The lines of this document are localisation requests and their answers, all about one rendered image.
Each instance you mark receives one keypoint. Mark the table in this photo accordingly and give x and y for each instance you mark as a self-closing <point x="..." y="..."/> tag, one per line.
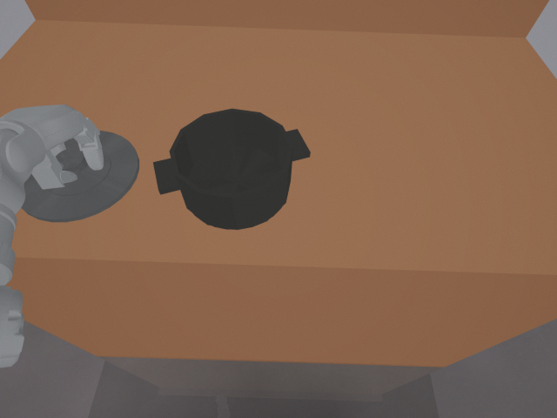
<point x="421" y="230"/>

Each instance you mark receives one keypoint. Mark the robot left forearm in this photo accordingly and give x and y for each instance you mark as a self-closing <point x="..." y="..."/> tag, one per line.
<point x="21" y="149"/>

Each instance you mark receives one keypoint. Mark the pot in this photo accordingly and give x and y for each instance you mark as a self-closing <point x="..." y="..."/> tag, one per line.
<point x="233" y="167"/>

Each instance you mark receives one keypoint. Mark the knob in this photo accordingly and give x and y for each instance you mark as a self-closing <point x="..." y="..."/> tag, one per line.
<point x="73" y="160"/>

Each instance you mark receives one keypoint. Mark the lid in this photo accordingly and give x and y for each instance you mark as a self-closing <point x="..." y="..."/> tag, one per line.
<point x="93" y="191"/>

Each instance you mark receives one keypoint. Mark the left robot upper arm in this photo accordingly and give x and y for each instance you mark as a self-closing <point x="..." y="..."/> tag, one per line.
<point x="11" y="325"/>

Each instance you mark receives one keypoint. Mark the robot left hand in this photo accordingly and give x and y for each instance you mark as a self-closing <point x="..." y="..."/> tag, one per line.
<point x="56" y="124"/>

